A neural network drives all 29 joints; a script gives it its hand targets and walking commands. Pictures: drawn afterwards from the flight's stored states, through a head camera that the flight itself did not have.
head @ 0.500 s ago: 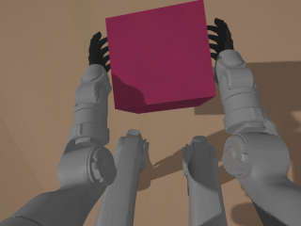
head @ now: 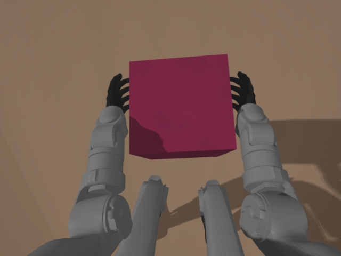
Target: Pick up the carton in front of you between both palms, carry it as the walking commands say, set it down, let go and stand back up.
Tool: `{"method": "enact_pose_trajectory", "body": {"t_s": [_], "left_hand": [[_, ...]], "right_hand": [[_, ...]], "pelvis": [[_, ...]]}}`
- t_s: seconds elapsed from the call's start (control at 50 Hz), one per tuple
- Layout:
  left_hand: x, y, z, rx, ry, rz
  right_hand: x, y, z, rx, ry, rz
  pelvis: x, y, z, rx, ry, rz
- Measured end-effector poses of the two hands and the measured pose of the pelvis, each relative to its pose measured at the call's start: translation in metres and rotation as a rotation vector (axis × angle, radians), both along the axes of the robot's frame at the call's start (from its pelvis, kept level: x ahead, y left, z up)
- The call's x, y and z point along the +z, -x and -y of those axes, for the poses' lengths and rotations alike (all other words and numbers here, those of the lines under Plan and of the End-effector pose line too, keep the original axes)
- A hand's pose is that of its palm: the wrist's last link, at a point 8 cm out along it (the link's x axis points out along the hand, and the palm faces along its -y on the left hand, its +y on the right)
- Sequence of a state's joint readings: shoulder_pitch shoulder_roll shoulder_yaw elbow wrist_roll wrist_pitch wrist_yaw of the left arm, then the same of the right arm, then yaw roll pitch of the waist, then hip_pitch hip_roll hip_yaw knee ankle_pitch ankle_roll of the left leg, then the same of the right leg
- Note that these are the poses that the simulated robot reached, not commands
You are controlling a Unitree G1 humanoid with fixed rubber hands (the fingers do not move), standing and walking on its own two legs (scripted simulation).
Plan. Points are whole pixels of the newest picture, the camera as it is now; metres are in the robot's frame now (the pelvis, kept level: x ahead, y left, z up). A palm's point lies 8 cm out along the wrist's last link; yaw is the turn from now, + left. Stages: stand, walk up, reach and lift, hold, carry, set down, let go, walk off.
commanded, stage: reach and lift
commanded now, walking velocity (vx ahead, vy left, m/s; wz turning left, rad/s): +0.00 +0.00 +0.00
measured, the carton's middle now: (181, 117) +0.44 +0.02 -0.11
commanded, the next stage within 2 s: hold in 1.88 s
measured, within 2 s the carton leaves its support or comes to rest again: neither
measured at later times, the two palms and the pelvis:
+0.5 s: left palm (86, 89) +0.40 +0.16 +0.12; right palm (284, 93) +0.41 -0.14 +0.11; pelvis +0.06 +0.01 +0.14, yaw -1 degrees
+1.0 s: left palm (29, 60) +0.37 +0.16 +0.24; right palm out of the picture +0.37 -0.15 +0.23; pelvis +0.09 +0.01 +0.21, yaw +0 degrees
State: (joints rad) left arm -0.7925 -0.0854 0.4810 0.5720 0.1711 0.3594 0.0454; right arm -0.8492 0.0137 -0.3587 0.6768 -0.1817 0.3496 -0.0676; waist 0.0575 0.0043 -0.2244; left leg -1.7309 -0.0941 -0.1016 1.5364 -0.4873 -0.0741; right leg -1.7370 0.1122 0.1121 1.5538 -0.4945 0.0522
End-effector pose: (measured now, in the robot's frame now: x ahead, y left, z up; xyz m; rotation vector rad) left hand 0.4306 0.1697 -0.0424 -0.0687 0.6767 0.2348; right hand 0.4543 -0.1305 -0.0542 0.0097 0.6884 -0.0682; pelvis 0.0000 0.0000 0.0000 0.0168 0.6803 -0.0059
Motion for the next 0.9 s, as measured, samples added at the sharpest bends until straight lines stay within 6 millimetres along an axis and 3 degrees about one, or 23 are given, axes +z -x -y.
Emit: {"method": "enact_pose_trajectory", "body": {"t_s": [0.26,0.58,0.74,0.9], "left_hand": [[0.088,0.017,0.002,-0.023,0.000,-0.006],[0.183,0.038,0.010,-0.060,0.002,-0.011],[0.229,0.047,0.010,-0.087,-0.008,0.002],[0.270,0.056,0.011,-0.121,-0.038,0.022]], "right_hand": [[0.090,0.022,0.003,-0.020,0.003,-0.006],[0.186,0.054,0.011,-0.053,0.010,-0.011],[0.234,0.067,0.011,-0.064,0.020,0.003],[0.274,0.081,0.012,-0.058,0.041,0.022]], "pelvis": [[0.077,-0.030,-0.005,0.001,0.009,0.137],[0.166,-0.072,-0.009,0.000,0.018,0.354],[0.196,-0.087,-0.008,0.004,0.017,0.498],[0.212,-0.092,-0.007,0.008,0.017,0.651]]}}
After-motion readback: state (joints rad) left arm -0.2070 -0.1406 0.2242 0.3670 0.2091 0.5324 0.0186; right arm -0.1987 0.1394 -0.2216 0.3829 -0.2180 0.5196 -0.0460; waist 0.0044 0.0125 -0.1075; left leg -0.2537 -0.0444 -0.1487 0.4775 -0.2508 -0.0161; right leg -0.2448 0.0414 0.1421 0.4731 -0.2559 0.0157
